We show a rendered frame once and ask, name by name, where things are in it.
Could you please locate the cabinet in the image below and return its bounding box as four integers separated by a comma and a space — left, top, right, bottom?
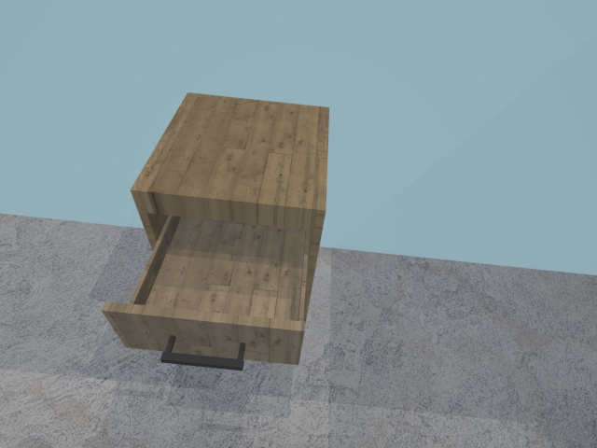
131, 92, 329, 324

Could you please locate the handle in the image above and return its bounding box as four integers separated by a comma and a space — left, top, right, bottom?
160, 335, 245, 371

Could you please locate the drawer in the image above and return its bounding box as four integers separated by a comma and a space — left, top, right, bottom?
102, 216, 310, 365

